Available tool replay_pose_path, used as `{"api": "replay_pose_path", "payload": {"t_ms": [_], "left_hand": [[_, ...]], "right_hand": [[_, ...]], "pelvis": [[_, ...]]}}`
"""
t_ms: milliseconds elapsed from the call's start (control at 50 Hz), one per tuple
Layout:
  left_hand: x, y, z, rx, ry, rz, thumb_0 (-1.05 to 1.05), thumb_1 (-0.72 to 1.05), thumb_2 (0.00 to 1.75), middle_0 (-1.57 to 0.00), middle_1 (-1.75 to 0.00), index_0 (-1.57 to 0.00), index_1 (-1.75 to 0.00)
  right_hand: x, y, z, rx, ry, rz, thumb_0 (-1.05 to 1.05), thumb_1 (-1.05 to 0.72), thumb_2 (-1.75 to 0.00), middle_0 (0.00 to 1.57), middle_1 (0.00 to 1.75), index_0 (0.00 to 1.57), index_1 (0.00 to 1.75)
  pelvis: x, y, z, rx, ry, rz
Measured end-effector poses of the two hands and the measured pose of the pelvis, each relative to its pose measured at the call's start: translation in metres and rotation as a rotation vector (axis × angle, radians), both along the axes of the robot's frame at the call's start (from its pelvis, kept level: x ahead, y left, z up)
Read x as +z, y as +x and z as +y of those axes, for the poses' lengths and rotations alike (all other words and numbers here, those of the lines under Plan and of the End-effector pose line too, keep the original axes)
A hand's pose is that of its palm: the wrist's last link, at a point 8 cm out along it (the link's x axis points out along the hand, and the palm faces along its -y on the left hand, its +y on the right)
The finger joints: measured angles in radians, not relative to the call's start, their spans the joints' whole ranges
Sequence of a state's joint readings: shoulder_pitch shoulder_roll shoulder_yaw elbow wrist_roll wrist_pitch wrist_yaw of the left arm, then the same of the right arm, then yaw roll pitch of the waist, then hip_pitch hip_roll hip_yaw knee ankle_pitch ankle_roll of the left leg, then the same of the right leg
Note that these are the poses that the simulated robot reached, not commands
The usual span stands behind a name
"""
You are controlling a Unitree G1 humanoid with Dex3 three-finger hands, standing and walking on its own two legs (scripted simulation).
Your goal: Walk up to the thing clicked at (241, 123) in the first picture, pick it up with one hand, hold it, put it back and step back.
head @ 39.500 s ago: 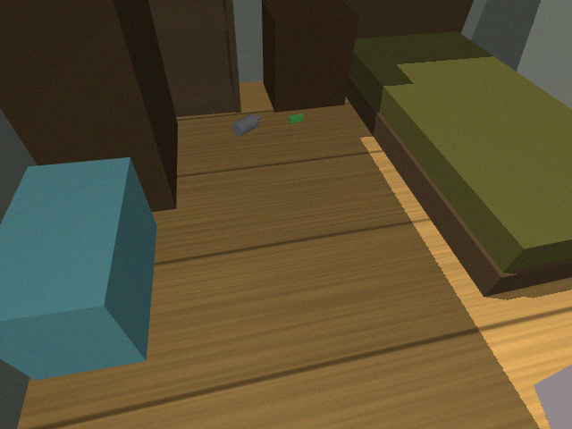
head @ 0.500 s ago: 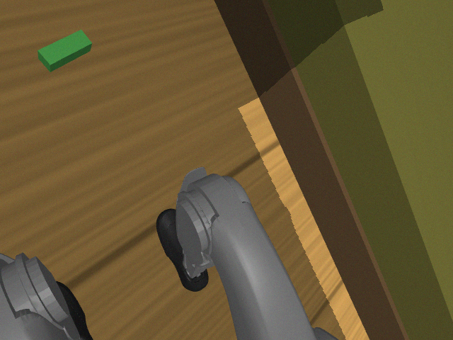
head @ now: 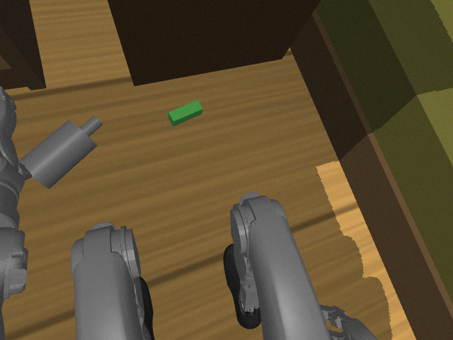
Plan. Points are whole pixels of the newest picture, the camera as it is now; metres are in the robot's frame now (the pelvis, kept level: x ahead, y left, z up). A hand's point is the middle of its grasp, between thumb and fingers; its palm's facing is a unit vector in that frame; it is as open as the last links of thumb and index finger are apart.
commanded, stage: withdraw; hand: left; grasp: from above
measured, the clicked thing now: (67, 146) +0.53 +0.27 -0.31
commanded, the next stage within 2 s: home in 0.30 s
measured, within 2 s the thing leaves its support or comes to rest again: neither
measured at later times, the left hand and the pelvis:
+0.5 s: hand (44, 155) +0.47 +0.27 -0.18, palm faces -0.50 -0.06 -0.87, open 13.0 cm; pelvis -0.01 +0.00 -0.01, yaw +0 degrees
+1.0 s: hand (24, 178) +0.39 +0.24 -0.04, palm faces -0.27 -0.66 -0.70, open 8.1 cm; pelvis +0.01 -0.01 +0.09, yaw +4 degrees
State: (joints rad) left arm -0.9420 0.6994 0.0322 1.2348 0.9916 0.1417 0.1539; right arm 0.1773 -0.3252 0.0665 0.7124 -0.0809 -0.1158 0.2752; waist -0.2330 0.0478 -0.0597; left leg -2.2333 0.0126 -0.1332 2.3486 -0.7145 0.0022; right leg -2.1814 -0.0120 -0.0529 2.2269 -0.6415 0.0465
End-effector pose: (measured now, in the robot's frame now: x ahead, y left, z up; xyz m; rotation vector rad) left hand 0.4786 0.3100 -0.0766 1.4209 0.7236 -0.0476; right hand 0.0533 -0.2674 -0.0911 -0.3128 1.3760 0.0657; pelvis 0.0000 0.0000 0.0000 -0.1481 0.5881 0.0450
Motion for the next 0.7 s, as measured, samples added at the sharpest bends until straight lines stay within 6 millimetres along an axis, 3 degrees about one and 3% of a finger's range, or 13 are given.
{"api": "replay_pose_path", "payload": {"t_ms": [120,240,340,540,620,700], "left_hand": [[0.028,-0.008,-0.012,-0.202,-0.028,0.04,0.0,-0.49,1.01,-0.09,-0.99,-0.09,-0.99],[0.033,-0.001,-0.017,-0.319,-0.036,0.035,0.0,-0.47,1.0,-0.1,-0.99,-0.1,-0.99],[0.013,0.003,-0.02,-0.36,-0.04,0.039,0.0,-0.44,0.99,-0.11,-0.99,-0.11,-0.98],[-0.059,0.0,-0.043,-0.362,-0.068,-0.033,0.0,-0.3,0.99,-0.2,-0.88,-0.21,-0.88],[-0.064,-0.003,-0.048,-0.272,-0.086,-0.113,0.0,-0.18,0.97,-0.24,-0.77,-0.23,-0.78],[-0.049,-0.007,-0.049,-0.136,-0.132,-0.159,0.0,-0.05,0.97,-0.25,-0.7,-0.24,-0.71]], "right_hand": [[0.009,0.031,-0.011,0.042,-0.084,-0.082,0.0,-0.9,-0.9,0.2,0.3,0.2,0.3],[0.019,0.033,-0.022,0.051,-0.187,-0.091,0.0,-0.9,-0.9,0.2,0.3,0.2,0.3],[0.02,0.013,-0.023,0.039,-0.234,-0.029,0.0,-0.89,-0.9,0.2,0.3,0.2,0.3],[0.006,-0.039,-0.004,-0.02,-0.215,0.131,0.0,-0.89,-0.89,0.2,0.3,0.2,0.3],[-0.002,-0.045,0.005,-0.062,-0.178,0.14,0.0,-0.89,-0.9,0.2,0.3,0.2,0.3],[-0.005,-0.037,0.011,-0.101,-0.134,0.113,0.01,-0.89,-0.9,0.2,0.3,0.2,0.3]], "pelvis": [[0.012,-0.01,-0.005,0.018,0.024,-0.024],[0.012,-0.015,-0.008,0.018,0.027,-0.026],[0.005,-0.014,-0.006,0.014,0.017,-0.019],[-0.014,-0.008,-0.002,0.007,-0.002,0.009],[-0.018,-0.004,-0.002,0.006,0.005,0.028],[-0.01,0.0,-0.004,0.006,0.015,0.049]]}}
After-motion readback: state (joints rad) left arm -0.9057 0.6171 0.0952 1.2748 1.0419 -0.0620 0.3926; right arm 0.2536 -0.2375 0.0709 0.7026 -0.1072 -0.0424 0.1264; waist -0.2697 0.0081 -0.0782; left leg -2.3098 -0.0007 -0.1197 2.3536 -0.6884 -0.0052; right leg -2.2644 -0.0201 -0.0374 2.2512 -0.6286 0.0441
